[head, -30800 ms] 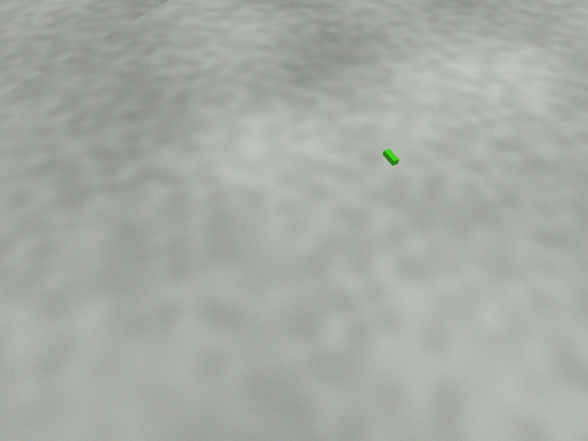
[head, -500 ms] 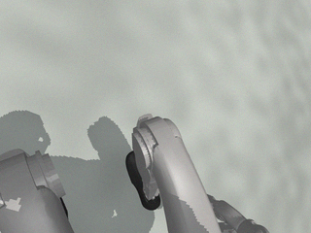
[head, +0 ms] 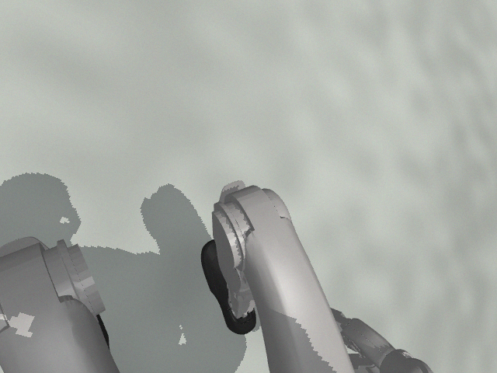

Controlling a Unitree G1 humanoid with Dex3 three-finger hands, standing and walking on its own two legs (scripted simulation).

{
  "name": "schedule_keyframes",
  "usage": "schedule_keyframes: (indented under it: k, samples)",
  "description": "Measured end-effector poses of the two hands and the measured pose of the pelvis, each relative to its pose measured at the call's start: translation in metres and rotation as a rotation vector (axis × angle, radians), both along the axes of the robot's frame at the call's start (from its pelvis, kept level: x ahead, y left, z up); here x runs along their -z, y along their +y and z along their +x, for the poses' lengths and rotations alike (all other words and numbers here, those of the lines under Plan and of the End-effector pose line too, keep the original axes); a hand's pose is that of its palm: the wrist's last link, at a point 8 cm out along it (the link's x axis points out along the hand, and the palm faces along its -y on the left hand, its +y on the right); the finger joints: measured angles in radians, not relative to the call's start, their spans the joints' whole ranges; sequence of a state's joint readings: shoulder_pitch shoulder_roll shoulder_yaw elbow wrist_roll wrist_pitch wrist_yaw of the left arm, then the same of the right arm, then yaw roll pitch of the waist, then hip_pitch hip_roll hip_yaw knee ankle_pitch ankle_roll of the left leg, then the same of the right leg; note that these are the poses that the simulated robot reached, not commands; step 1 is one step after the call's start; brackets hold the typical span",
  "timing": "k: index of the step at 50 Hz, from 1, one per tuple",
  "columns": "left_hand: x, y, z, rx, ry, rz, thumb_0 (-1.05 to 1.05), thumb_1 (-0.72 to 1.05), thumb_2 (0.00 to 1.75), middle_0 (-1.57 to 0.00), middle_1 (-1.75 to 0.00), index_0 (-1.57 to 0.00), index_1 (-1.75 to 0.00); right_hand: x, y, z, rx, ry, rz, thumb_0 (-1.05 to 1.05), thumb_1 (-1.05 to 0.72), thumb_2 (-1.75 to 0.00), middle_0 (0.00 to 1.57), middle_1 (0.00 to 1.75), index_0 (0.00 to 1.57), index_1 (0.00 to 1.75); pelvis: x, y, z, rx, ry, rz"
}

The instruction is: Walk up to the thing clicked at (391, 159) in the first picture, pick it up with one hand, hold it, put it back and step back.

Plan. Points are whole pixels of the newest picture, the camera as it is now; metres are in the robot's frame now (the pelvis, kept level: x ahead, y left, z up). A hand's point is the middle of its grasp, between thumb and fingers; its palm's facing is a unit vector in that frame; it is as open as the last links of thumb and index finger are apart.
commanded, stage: open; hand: left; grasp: from above
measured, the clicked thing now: out of the picture +0.43 +0.33 -0.29
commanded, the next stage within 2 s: withdraw in 0.04 s
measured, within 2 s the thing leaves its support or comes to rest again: neither
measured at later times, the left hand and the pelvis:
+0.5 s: hand out of the picture +0.44 +0.34 -0.17, palm faces -0.25 -0.12 -0.96, open 12.2 cm; pelvis +0.01 +0.00 +0.01, yaw +1 degrees
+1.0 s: hand out of the picture +0.40 +0.34 -0.14, palm faces -0.50 -0.14 -0.86, open 12.8 cm; pelvis -0.01 -0.02 +0.03, yaw +6 degrees
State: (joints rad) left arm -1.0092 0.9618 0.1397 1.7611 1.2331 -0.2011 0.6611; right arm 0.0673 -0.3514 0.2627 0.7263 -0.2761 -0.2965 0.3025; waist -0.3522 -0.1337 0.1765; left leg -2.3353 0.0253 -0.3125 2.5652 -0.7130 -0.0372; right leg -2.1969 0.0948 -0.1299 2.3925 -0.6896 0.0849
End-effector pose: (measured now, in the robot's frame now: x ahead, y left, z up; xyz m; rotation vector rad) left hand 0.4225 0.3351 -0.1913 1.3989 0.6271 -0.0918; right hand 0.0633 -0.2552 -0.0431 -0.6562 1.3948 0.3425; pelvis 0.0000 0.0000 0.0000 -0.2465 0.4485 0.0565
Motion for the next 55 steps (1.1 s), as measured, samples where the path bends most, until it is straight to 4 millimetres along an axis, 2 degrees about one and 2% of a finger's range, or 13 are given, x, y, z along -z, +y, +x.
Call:
schedule_keyframes:
  k: [13,17,21,26,31,36,39,42,50,55]
  samples:
    - [-0.001,0.001,-0.003,0.002,0.013,0.003,0.00,-0.18,0.73,-0.36,-0.71,-0.36,-0.71,-0.003,-0.002,-0.011,0.009,0.012,-0.016,0.00,-0.90,-0.90,0.20,0.30,0.20,0.30,-0.001,0.000,-0.003,0.001,-0.006,0.002]
    - [-0.008,0.003,0.003,0.027,-0.027,0.003,0.00,-0.19,0.74,-0.36,-0.71,-0.36,-0.71,-0.003,-0.001,-0.011,0.019,0.024,-0.013,0.00,-0.90,-0.90,0.20,0.30,0.20,0.30,-0.003,-0.001,-0.002,-0.002,0.003,0.003]
    - [-0.034,0.005,0.013,0.068,-0.118,0.022,0.00,-0.19,0.74,-0.36,-0.70,-0.37,-0.70,0.002,-0.001,-0.003,0.043,0.015,0.006,0.00,-0.91,-0.90,0.20,0.30,0.20,0.30,-0.005,-0.002,0.002,-0.007,0.024,0.007]
    - [-0.089,0.012,0.013,0.065,-0.194,0.074,0.00,-0.18,0.74,-0.37,-0.69,-0.37,-0.69,0.011,-0.001,0.023,0.117,-0.053,0.054,0.00,-0.91,-0.90,0.20,0.30,0.20,0.30,-0.014,-0.002,0.008,-0.019,0.085,0.018]
    - [-0.142,0.023,0.002,0.014,-0.116,0.143,0.00,-0.18,0.74,-0.37,-0.68,-0.37,-0.69,0.017,0.002,0.058,0.165,-0.146,0.117,0.00,-0.90,-0.90,0.20,0.30,0.20,0.30,-0.030,-0.003,0.005,-0.038,0.116,0.050]
    - [-0.167,0.021,-0.008,-0.019,0.008,0.106,0.00,-0.21,0.77,-0.35,-0.71,-0.34,-0.72,0.011,0.003,0.076,0.168,-0.206,0.138,0.00,-0.91,-0.90,0.20,0.30,0.20,0.30,-0.046,-0.008,-0.004,-0.057,0.111,0.081]
    - [-0.168,0.014,-0.011,0.006,0.065,0.063,0.00,-0.23,0.79,-0.33,-0.73,-0.32,-0.75,0.006,-0.002,0.074,0.169,-0.207,0.109,0.00,-0.91,-0.90,0.20,0.30,0.20,0.30,-0.052,-0.011,-0.008,-0.067,0.104,0.092]
    - [-0.159,0.008,-0.014,0.045,0.097,0.024,0.00,-0.26,0.82,-0.31,-0.76,-0.30,-0.77,0.000,-0.011,0.065,0.168,-0.188,0.056,0.00,-0.91,-0.90,0.20,0.30,0.20,0.30,-0.053,-0.015,-0.010,-0.071,0.097,0.097]
    - [-0.109,0.006,-0.013,0.143,0.064,-0.014,0.00,-0.30,0.85,-0.28,-0.80,-0.27,-0.81,-0.002,-0.035,0.026,0.173,-0.087,-0.113,0.00,-0.90,-0.90,0.20,0.30,0.20,0.30,-0.031,-0.018,-0.010,-0.062,0.081,0.089]
    - [-0.086,0.007,-0.004,0.163,-0.013,0.008,0.00,-0.31,0.85,-0.26,-0.82,-0.26,-0.82,0.006,-0.036,0.004,0.196,-0.032,-0.163,0.00,-0.90,-0.90,0.20,0.30,0.20,0.30,-0.016,-0.014,-0.008,-0.056,0.074,0.077]
